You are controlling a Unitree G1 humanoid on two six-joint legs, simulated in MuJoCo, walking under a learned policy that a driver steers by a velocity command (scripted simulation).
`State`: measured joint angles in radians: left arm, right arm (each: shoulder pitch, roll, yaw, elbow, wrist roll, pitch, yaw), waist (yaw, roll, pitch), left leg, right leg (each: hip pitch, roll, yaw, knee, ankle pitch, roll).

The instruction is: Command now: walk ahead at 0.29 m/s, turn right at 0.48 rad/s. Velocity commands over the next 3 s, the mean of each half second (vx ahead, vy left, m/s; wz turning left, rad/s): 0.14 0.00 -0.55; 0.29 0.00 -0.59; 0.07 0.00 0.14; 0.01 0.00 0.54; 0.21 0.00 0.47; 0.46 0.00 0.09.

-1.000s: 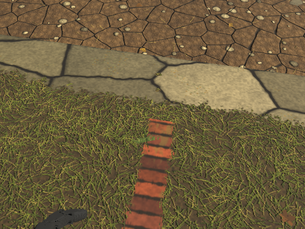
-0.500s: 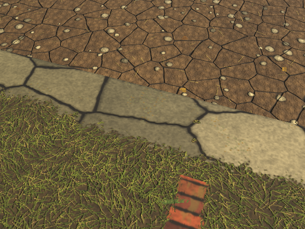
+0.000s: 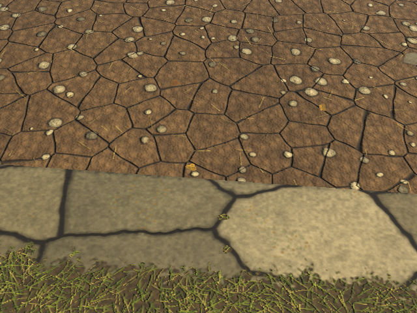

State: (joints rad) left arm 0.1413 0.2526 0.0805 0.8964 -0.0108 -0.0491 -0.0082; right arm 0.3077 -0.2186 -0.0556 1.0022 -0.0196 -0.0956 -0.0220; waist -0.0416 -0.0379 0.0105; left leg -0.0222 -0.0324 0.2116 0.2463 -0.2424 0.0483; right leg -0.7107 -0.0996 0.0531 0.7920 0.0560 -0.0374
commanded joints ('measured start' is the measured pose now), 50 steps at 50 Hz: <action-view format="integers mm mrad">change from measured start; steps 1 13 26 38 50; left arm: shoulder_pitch -87 -3 11 17 -152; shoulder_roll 5 143 192 146 65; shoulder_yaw -10 33 44 32 10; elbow -97 -209 -275 -312 -405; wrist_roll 10 -10 1 -2 -8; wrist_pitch -3 14 57 22 31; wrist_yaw -25 -3 50 7 -51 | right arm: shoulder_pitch -45 -139 -222 -59 20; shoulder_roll -176 -174 -152 -184 -269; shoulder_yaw -31 -34 -33 -51 -68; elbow -65 -188 -269 -262 -240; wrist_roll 14 18 20 18 44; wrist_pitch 6 40 64 7 44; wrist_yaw -27 -15 -24 -12 -14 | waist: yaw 9 48 61 15 -41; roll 93 60 -128 184 192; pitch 42 -163 -147 35 17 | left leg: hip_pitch -67 -643 -493 -10 -59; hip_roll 269 84 25 323 291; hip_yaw -13 -297 -303 -554 -128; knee -13 1041 525 -66 74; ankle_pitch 659 -231 -58 -231 535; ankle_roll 84 -86 -121 80 68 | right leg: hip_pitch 88 594 417 -212 146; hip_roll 26 -126 -11 100 87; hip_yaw -90 322 412 90 -111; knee -110 -445 -524 319 -109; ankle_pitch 43 146 -546 -330 -172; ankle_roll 3 -272 -181 25 43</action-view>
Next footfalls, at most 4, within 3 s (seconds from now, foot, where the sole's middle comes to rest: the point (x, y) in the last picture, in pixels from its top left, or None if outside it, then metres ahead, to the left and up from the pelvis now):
0.16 right None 0.24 -0.11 -0.78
0.64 left None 0.28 0.10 -0.78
1.08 right None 0.34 -0.27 -0.78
1.50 left None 0.43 -0.04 -0.78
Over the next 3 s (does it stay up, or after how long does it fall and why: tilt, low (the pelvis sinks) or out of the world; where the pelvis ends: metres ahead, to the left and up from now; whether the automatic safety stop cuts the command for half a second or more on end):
stays up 0.69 -0.07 -0.03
